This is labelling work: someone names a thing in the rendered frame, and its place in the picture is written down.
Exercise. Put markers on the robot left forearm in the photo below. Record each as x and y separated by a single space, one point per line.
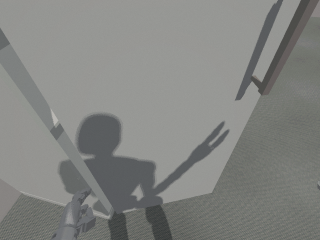
65 233

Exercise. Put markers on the left robot hand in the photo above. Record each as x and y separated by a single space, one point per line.
73 213

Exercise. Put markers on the fridge door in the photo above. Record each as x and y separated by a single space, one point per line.
153 94

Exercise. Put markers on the handle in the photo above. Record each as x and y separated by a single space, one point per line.
291 36

